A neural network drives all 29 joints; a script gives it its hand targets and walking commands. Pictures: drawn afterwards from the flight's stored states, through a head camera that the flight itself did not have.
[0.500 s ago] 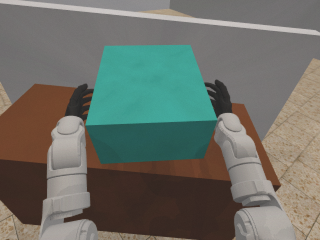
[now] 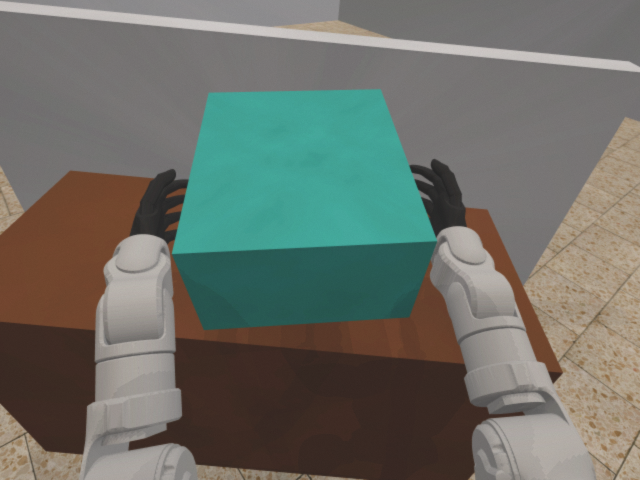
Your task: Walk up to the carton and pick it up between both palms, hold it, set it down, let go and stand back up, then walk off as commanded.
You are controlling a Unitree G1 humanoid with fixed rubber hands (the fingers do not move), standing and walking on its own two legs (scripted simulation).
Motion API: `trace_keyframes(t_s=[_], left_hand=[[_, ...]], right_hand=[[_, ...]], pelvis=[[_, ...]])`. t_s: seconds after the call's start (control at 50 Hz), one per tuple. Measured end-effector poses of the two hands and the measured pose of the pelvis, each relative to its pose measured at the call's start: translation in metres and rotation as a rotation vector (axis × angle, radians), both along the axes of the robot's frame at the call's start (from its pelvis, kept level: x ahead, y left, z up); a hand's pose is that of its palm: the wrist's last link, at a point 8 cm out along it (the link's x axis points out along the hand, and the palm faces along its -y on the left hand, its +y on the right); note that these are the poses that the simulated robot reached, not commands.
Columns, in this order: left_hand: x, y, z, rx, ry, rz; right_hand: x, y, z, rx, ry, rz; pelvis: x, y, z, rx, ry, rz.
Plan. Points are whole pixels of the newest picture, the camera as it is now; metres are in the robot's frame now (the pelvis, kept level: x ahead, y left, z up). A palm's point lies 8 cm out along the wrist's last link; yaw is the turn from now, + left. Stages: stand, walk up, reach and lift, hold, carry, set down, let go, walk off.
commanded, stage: hold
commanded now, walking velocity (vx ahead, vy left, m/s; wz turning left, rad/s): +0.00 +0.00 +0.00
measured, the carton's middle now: (301, 196) +0.44 +0.00 +0.17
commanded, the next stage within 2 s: set down in 1.38 s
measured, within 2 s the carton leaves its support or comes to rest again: neither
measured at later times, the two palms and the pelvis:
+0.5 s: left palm (148, 236) +0.35 +0.18 +0.18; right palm (442, 223) +0.36 -0.17 +0.19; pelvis +0.00 +0.00 +0.00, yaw +0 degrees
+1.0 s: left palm (150, 237) +0.35 +0.18 +0.18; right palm (443, 224) +0.36 -0.17 +0.19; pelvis +0.00 +0.00 +0.00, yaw +0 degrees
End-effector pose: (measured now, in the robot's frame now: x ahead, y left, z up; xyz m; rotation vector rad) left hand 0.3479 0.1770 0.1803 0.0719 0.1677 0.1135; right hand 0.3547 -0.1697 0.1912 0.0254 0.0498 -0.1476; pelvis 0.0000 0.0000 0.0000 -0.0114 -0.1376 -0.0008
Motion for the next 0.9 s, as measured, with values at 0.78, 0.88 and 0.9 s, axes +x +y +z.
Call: trace_keyframes(t_s=[0.78,0.88,0.9], left_hand=[[0.0003,0.0020,-0.0050,-0.003,0.018,-0.004],[0.0004,0.0014,-0.0010,0.001,0.002,0.003],[0.0006,0.0014,-0.0008,0.001,0.003,0.004]], right_hand=[[-0.0011,0.0020,-0.0065,0.000,0.015,-0.006],[0.0012,0.0015,-0.0012,-0.001,-0.002,0.002],[0.0017,0.0016,-0.0006,-0.002,-0.001,0.003]], pelvis=[[-0.0022,0.0013,0.0000,0.001,0.006,0.005],[-0.0022,0.0011,0.0001,0.000,0.010,0.003],[-0.0023,0.0010,0.0002,0.001,0.009,0.003]])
